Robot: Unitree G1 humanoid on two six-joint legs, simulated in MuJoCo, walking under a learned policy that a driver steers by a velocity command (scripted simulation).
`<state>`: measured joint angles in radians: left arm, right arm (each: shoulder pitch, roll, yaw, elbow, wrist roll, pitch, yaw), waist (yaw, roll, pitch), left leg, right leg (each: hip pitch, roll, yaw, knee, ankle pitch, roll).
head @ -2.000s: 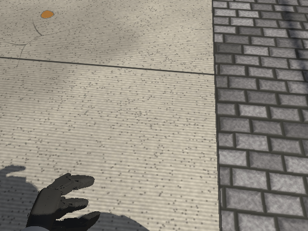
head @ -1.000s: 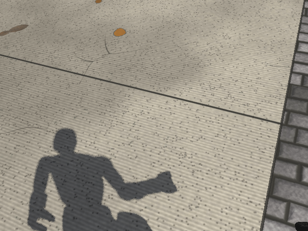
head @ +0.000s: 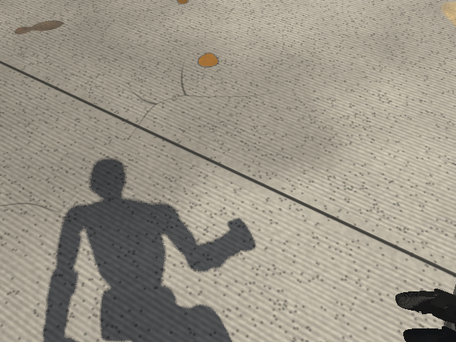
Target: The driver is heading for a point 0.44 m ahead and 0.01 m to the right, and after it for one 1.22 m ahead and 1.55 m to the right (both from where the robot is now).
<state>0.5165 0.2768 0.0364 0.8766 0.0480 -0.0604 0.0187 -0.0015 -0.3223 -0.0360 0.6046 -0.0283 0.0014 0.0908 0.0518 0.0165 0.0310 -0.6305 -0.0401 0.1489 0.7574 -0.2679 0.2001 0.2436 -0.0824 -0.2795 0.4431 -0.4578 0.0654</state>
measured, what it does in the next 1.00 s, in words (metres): walks ahead: right foot, then left foot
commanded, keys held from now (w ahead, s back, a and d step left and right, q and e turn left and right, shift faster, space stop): w+q+shift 0.22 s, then w+e+shift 0.78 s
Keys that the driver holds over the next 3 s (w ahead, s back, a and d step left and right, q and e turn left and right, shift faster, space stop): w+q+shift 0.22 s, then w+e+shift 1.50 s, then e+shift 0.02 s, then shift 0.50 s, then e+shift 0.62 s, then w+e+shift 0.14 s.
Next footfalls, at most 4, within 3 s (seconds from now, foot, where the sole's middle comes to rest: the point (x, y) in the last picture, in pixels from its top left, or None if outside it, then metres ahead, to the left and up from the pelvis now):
0.46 right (246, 268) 0.65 0.02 -0.73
0.88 left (179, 164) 1.03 0.27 -0.73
1.30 right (262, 98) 1.39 -0.02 -0.73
1.70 left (282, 34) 1.82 -0.12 -0.73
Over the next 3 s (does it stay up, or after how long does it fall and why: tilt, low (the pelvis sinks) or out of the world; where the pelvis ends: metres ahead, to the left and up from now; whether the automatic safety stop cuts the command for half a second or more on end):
stays up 1.82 -0.35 0.03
